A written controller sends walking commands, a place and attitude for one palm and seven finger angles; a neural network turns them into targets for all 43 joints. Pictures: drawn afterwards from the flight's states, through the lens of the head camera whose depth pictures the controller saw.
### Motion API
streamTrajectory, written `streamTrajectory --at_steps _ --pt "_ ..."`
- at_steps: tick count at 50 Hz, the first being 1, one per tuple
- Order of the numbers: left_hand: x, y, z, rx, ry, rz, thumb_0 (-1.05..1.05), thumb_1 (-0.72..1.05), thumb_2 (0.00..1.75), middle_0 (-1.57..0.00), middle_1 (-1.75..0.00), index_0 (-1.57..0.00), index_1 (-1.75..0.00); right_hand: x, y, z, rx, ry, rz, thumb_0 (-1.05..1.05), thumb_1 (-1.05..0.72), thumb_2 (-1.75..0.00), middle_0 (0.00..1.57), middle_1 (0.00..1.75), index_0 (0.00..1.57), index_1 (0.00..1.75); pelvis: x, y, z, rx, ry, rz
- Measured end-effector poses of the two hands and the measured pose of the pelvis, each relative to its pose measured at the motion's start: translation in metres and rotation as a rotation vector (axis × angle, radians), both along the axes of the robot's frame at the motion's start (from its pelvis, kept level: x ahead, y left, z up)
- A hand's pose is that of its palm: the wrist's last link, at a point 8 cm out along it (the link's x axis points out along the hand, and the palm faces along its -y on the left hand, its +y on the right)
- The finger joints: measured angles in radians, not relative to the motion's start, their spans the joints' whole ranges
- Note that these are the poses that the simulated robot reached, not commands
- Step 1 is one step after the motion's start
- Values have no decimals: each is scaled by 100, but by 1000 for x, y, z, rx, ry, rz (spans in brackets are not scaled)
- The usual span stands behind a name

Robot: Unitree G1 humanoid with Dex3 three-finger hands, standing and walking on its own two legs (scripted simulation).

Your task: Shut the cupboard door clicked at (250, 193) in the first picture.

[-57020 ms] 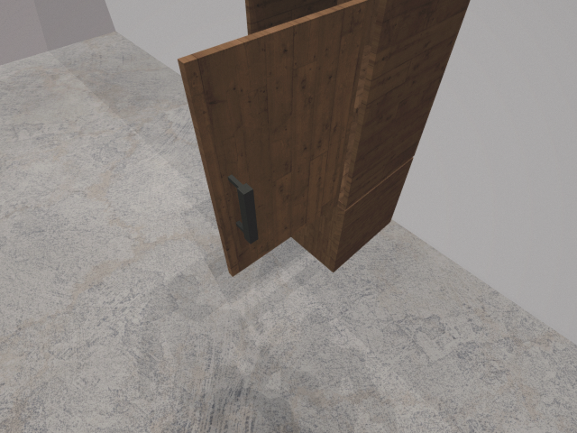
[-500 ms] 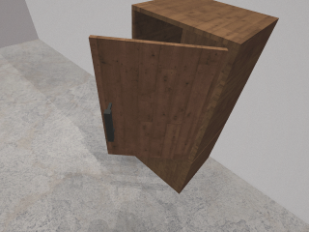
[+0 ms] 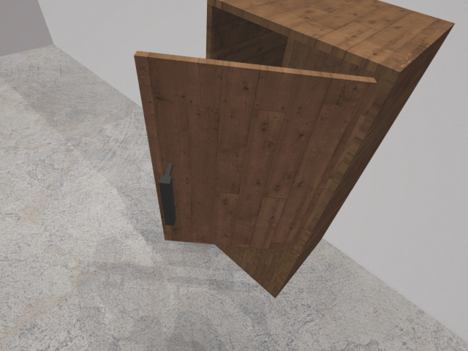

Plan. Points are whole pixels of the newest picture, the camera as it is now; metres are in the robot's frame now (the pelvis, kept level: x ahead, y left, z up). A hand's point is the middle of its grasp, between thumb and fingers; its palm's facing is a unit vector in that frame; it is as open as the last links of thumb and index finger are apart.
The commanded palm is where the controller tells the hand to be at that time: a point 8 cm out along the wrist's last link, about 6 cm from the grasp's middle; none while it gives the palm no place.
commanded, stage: come to a stop and stand still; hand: left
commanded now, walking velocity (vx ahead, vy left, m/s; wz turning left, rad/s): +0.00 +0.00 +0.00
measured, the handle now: (170, 195) +0.46 +0.18 -0.07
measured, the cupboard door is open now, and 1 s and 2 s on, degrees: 39 39 39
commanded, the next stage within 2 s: look again from close up in 1.88 s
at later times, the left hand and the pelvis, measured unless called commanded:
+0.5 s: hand out of the picture +0.01 +0.18 -0.17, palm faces +0.01 -0.99 -0.15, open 7.4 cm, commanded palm none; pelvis +0.01 +0.03 +0.01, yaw +0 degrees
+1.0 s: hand out of the picture -0.12 +0.17 -0.17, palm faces +0.09 -0.99 -0.15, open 7.4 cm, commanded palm none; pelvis -0.07 +0.02 +0.01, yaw +2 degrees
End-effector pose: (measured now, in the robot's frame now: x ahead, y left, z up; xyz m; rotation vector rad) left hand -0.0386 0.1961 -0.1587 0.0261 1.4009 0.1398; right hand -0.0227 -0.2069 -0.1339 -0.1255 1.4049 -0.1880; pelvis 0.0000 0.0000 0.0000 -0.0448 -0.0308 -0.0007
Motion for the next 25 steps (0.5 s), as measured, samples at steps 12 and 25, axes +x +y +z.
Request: streamTrajectory --at_steps 12,25 --pt "45 19 2 -10 31 -38 1 91 90 -20 -29 -19 -30 36 13 10 -57 -20 7 2 -94 -90 20 30 20 30 25 22 7 29 -7 -11" --pt "47 37 13 51 8 -77 1 91 90 -20 -29 -19 -30 12 30 5 12 23 -2 1 -93 -90 20 30 20 30 15 27 11 28 -3 -3"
